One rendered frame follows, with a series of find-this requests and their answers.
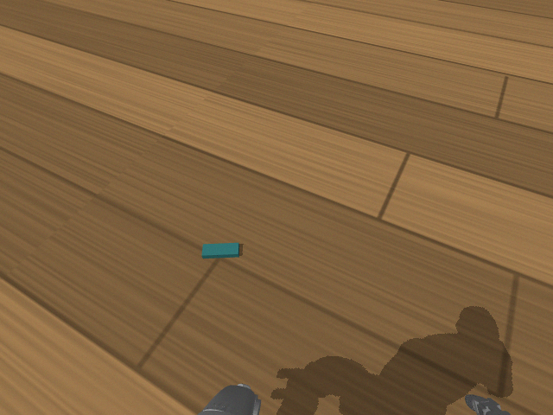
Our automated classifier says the small box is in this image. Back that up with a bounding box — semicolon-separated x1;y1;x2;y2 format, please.
201;243;239;259

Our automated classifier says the right robot hand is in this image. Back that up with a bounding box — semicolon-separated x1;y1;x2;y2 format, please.
465;394;511;415

